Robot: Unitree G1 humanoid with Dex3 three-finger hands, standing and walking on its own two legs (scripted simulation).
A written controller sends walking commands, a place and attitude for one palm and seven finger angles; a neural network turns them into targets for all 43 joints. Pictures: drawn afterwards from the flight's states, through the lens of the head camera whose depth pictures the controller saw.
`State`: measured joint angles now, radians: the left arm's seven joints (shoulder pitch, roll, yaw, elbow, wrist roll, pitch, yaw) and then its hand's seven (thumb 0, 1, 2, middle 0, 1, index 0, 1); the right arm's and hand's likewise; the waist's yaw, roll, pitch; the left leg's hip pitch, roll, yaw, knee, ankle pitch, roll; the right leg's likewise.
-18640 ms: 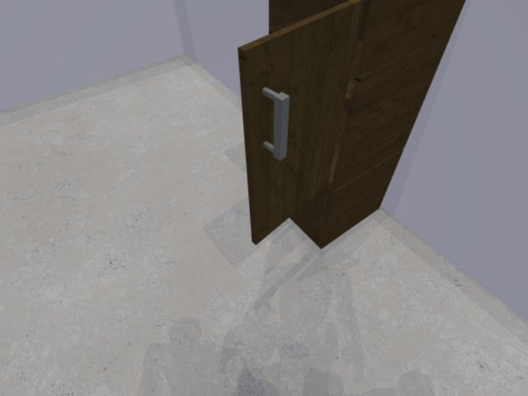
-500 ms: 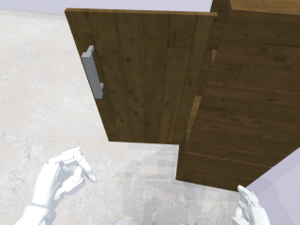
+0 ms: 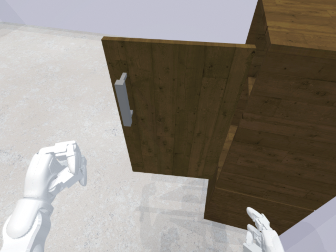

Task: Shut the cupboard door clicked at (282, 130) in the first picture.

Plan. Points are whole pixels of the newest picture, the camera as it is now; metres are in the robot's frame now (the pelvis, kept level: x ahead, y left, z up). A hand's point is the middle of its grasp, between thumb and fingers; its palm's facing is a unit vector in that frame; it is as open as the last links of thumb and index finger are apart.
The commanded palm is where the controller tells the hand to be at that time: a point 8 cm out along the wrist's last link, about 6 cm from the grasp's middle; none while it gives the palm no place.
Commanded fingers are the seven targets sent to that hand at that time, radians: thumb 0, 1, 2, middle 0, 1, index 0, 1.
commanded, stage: raise the hand and make a fist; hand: left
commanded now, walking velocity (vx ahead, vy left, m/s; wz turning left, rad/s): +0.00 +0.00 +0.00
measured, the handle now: (126, 100) +0.47 +0.17 +0.11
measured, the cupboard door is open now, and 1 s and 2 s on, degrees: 98 98 98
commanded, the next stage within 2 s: bring the fist close to the handle in 0.32 s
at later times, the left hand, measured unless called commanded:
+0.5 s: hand (100, 189) +0.21 +0.16 +0.10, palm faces -0.03 -1.00 -0.05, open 3.1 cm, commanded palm +0.20 +0.22 +0.11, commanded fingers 0.00 0.90 0.90 -1.30 -1.50 -1.30 -1.50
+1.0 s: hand (116, 143) +0.32 +0.16 +0.12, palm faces +0.03 -1.00 -0.04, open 3.1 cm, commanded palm +0.29 +0.20 +0.11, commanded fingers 0.00 0.90 0.90 -1.30 -1.50 -1.30 -1.50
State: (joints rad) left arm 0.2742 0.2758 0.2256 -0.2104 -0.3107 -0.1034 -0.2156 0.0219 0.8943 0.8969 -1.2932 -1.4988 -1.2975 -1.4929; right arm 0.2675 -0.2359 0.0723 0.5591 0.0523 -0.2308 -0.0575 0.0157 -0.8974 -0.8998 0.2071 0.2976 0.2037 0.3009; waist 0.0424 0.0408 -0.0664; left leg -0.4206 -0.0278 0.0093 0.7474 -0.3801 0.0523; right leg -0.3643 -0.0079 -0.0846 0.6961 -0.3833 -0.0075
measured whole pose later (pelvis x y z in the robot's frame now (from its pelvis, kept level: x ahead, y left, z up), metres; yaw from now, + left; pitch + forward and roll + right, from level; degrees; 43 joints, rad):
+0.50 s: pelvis -0.01 -0.02 +0.00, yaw +0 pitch +1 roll -1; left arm 0.31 0.26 0.16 -0.13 -0.29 -0.07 -0.24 0.02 0.90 0.90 -1.30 -1.50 -1.30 -1.50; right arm 0.26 -0.25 0.06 0.58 0.05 -0.24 -0.07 0.02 -0.90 -0.90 0.21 0.30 0.20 0.30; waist 0.02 0.06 -0.05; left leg -0.39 -0.02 0.01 0.70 -0.34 0.03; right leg -0.34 0.00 -0.09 0.68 -0.36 -0.03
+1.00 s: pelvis +0.00 -0.03 +0.00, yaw -1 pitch +4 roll +0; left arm -0.06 0.26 0.21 0.16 -0.26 -0.13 -0.18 0.02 0.89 0.90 -1.30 -1.50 -1.30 -1.50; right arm 0.26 -0.27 0.03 0.63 0.06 -0.22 -0.06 0.02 -0.90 -0.90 0.20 0.30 0.20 0.30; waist 0.00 0.03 -0.04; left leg -0.39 -0.01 0.02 0.68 -0.35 0.02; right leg -0.37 0.01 -0.07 0.68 -0.37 -0.04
